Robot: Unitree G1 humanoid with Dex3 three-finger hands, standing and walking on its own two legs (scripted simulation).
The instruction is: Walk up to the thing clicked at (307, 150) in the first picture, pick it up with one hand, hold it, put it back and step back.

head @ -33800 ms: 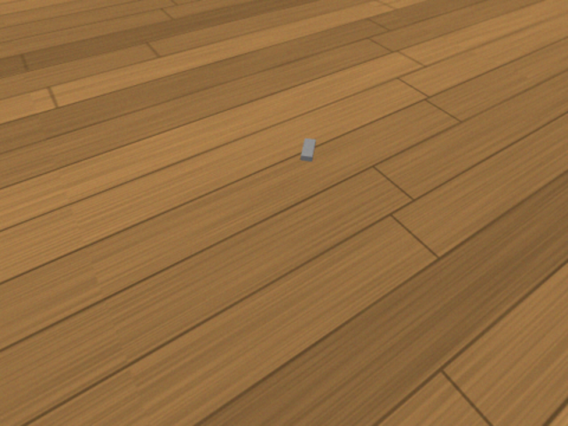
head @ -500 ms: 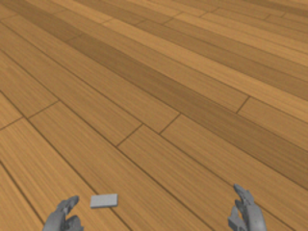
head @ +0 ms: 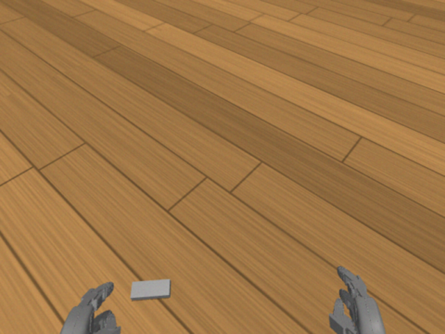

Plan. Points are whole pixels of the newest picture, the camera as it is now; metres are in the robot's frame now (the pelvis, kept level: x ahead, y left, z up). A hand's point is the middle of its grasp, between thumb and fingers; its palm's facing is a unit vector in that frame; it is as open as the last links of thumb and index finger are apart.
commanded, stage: home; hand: left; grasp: from above
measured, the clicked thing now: (151, 289) +0.42 +0.27 -0.70
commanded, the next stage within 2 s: stand in 0.52 s
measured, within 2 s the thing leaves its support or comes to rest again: neither
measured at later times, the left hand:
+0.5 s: hand (116, 330) +0.17 +0.18 -0.05, palm faces +0.04 -0.98 -0.19, open 7.4 cm
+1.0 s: hand out of the picture +0.08 +0.24 -0.11, palm faces +0.05 -0.94 -0.33, open 7.4 cm
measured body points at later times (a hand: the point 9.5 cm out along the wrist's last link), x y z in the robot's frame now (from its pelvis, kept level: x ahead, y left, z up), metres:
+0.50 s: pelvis +0.01 +0.00 +0.00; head +0.03 +0.01 +0.45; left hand +0.16 +0.23 -0.03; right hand +0.17 -0.24 -0.06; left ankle +0.00 +0.12 -0.68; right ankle -0.01 -0.13 -0.68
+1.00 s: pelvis +0.00 +0.01 +0.05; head +0.01 +0.02 +0.49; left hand +0.07 +0.29 -0.08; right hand +0.10 -0.27 -0.08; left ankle +0.00 +0.12 -0.68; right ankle -0.01 -0.13 -0.68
